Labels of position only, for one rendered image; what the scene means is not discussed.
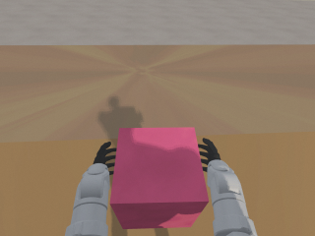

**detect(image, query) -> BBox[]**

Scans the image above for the right robot forearm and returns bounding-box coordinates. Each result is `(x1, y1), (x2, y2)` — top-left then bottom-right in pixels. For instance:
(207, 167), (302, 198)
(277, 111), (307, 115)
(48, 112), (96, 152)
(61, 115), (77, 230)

(207, 159), (258, 236)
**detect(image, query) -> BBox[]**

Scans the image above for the carton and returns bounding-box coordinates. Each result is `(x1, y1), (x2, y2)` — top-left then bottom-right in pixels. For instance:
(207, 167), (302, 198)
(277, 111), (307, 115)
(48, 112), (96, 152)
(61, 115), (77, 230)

(110, 127), (209, 229)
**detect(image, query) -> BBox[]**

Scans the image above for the left robot forearm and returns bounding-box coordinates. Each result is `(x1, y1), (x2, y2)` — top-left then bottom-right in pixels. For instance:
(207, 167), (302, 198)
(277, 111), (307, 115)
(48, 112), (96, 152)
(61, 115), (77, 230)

(65, 163), (110, 236)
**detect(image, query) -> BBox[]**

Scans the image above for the robot left hand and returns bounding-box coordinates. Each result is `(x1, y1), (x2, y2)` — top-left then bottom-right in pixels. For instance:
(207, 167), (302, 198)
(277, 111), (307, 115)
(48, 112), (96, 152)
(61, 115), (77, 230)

(93, 142), (117, 175)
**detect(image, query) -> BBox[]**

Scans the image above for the robot right hand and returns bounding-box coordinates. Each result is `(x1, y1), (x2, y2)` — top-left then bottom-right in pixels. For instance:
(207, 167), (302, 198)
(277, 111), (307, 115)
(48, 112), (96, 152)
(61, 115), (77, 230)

(198, 138), (221, 172)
